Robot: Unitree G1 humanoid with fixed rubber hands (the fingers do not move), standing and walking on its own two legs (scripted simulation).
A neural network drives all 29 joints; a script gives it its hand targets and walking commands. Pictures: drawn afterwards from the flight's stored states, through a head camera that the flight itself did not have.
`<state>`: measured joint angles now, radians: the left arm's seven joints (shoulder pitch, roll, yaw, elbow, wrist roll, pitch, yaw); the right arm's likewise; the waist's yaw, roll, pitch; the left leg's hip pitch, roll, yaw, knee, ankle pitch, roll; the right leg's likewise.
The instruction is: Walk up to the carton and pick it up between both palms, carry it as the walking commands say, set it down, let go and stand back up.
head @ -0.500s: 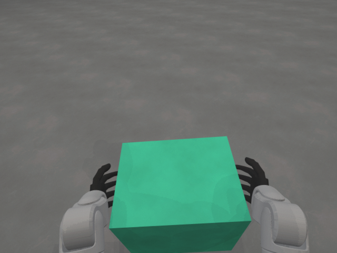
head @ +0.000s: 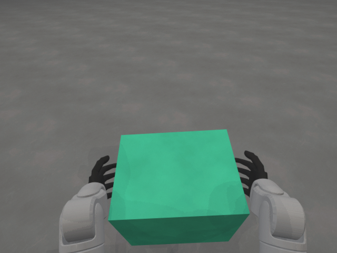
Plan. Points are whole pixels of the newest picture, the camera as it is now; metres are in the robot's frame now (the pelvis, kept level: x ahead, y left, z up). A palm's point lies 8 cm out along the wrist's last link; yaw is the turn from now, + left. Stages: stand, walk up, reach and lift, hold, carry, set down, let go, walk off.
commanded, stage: carry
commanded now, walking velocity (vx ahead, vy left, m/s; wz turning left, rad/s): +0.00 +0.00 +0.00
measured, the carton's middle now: (176, 190) +0.30 -0.01 +0.02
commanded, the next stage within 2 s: none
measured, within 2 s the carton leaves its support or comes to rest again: neither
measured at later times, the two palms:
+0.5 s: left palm (103, 221) +0.21 +0.15 +0.06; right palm (264, 216) +0.21 -0.18 +0.05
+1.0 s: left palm (109, 240) +0.18 +0.13 +0.05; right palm (281, 248) +0.16 -0.20 +0.04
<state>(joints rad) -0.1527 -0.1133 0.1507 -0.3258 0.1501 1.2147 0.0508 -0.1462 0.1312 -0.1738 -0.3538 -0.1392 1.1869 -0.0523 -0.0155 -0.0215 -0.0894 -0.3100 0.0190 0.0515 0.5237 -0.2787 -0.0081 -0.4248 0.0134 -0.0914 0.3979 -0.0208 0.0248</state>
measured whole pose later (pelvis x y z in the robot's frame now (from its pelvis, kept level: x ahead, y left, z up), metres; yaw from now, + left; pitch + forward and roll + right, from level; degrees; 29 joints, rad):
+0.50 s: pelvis -0.05 -0.01 -0.03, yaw +0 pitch -3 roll +1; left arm -0.14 -0.13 0.14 -0.25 0.16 1.10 0.07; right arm -0.15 0.10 -0.16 -0.28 -0.11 1.09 -0.06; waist -0.02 0.03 -0.02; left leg -0.44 -0.02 0.06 0.92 -0.53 0.02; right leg -0.53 0.02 -0.08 0.64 -0.08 -0.03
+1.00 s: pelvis -0.10 -0.02 +0.00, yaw -2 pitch +4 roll -1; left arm -0.17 -0.14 0.15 -0.05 0.18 0.95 0.08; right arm -0.11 0.13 -0.19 -0.10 -0.20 0.90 -0.04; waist 0.00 0.05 -0.10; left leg -0.40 -0.03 0.16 0.55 -0.23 0.10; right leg -0.32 -0.03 0.03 0.57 -0.32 0.04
